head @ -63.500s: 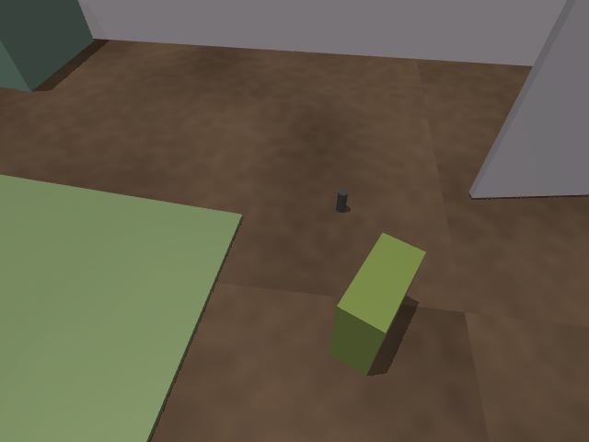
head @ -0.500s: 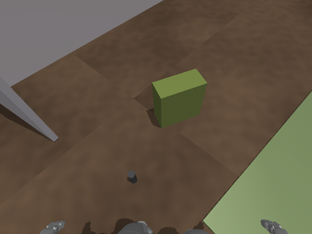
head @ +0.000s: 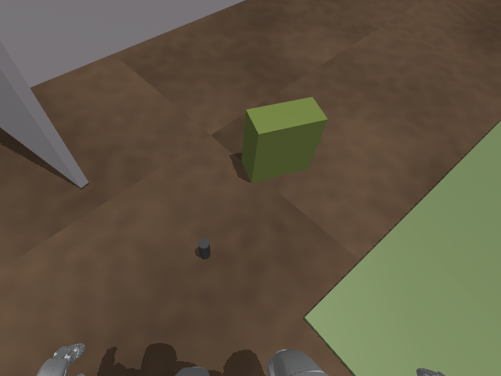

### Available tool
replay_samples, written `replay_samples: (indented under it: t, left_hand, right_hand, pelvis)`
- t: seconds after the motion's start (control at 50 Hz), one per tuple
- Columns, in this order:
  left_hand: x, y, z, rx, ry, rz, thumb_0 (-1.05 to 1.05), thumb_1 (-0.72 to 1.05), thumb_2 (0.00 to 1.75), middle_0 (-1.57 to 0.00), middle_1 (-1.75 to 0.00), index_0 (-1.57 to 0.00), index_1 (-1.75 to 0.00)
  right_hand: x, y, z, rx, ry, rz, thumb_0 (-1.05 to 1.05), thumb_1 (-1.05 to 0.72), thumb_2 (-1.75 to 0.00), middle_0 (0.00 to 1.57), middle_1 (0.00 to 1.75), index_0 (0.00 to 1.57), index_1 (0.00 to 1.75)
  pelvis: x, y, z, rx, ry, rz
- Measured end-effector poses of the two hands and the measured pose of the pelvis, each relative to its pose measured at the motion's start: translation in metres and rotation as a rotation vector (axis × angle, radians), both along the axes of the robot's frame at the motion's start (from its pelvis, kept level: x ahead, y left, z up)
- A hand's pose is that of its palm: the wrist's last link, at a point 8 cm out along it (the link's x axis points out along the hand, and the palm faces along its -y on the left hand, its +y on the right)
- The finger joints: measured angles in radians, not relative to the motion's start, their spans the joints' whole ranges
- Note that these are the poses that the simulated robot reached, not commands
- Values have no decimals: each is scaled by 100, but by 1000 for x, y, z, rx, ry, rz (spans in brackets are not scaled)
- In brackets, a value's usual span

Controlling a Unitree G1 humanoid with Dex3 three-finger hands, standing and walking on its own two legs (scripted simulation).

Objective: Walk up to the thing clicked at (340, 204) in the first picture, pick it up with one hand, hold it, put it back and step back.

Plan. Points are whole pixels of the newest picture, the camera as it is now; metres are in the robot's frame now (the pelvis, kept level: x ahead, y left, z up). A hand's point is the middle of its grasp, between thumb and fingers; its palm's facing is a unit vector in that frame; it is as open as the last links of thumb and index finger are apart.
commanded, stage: step back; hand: left
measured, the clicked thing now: (204, 249) +0.60 +0.16 -0.71
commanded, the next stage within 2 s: none
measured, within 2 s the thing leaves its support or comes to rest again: neither
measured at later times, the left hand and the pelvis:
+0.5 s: hand out of the picture -0.01 +0.23 -0.15, palm faces -0.01 -0.92 -0.40, open 7.4 cm; pelvis -0.16 -0.03 -0.02, yaw +1 degrees
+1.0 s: hand out of the picture -0.28 +0.17 -0.16, palm faces -0.04 -0.91 -0.41, open 7.4 cm; pelvis -0.35 -0.10 -0.02, yaw -4 degrees
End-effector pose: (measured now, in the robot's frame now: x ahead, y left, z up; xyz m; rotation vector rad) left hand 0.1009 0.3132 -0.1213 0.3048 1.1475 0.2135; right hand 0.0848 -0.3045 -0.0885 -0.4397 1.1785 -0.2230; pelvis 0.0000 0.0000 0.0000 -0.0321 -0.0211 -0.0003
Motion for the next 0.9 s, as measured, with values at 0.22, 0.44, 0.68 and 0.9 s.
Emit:
replay_samples:
  t: [0.22, 0.44, 0.68, 0.9]
  left_hand:
    - [-82, -33, -3, 55, 69, -55, 1, 91, 90, -20, -30, -20, -30]
    - [-116, -45, 22, 75, -58, -74, 1, 90, 90, -20, -30, -21, -30]
    - [-195, -53, 1, -8, -56, -42, 1, 90, 90, -20, -30, -20, -30]
    - [-324, -81, -13, 59, 77, -54, 1, 90, 90, -20, -30, -20, -30]
  right_hand:
    - [-46, -43, -30, 31, -124, -36, 0, -90, -90, 21, 30, 20, 30]
    - [-145, -47, -31, 41, -18, -56, 0, -90, -90, 20, 30, 20, 30]
    - [-230, -44, -5, -3, -18, -16, 1, -90, -90, 21, 30, 21, 30]
    - [-271, -107, -18, -18, -169, 9, 0, -90, -90, 21, 30, 21, 30]
  pelvis:
    - [-75, -28, -20, -13, -38, -45]
    - [-135, -35, -10, 49, 1, -26]
    - [-219, -43, -5, 10, -19, -11]
    - [-314, -86, -27, 10, -29, -80]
